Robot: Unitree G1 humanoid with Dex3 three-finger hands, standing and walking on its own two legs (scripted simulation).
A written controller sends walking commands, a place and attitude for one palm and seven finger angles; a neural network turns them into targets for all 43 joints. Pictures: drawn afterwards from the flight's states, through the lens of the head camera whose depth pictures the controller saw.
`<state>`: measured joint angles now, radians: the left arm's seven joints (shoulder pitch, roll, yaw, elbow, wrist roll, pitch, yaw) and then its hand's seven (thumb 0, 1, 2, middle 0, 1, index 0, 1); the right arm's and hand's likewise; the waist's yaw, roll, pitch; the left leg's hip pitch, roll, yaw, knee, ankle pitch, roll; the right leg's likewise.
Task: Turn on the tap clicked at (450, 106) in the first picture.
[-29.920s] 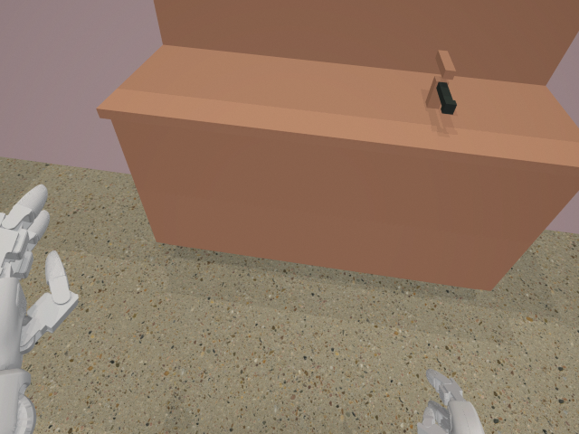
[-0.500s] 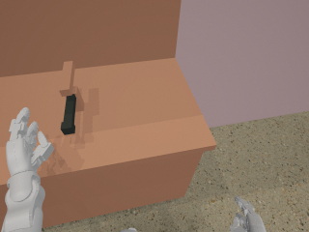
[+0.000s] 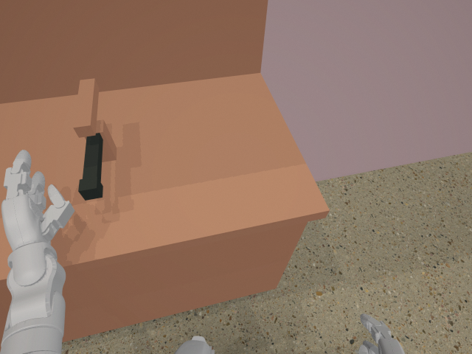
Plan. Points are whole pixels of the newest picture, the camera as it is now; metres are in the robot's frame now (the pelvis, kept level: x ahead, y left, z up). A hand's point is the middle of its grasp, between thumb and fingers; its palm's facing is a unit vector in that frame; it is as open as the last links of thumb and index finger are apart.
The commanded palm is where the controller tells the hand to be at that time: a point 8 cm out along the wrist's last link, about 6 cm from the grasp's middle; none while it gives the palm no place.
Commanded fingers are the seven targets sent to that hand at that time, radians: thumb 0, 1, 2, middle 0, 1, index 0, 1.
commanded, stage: reach beside the lever's end, fingers flat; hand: left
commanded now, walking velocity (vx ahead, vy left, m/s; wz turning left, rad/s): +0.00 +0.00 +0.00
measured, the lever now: (91, 188) +0.36 +0.27 +0.07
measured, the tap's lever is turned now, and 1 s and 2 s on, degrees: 0 1 26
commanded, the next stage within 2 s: push the lever round in 0.38 s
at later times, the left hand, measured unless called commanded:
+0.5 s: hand (78, 203) +0.33 +0.28 +0.06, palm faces +0.51 -0.86 -0.10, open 7.8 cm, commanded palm +0.28 +0.32 +0.06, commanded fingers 0.00 0.90 0.90 -0.15 -0.15 -0.15 -0.15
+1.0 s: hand (88, 206) +0.33 +0.27 +0.06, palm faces +0.51 -0.85 -0.09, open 7.8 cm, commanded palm +0.29 +0.29 +0.06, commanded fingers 0.00 0.90 0.90 -0.15 -0.15 -0.15 -0.15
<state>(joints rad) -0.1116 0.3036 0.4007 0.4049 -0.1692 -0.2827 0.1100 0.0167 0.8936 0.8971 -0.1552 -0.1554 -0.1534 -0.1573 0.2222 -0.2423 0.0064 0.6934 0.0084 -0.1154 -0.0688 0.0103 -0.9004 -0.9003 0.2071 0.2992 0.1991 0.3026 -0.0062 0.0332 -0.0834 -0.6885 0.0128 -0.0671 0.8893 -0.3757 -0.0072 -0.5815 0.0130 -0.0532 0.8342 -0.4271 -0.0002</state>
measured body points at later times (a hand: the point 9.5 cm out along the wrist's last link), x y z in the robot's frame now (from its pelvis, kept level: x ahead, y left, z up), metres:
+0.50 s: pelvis +0.00 +0.00 +0.00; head +0.05 +0.00 +0.44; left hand +0.30 +0.33 +0.07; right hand +0.14 -0.26 -0.11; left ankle +0.04 +0.12 -0.70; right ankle -0.01 -0.12 -0.70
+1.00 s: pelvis +0.00 -0.01 +0.00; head +0.05 +0.00 +0.45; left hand +0.29 +0.31 +0.07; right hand +0.15 -0.25 -0.11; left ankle +0.04 +0.12 -0.70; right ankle -0.01 -0.12 -0.70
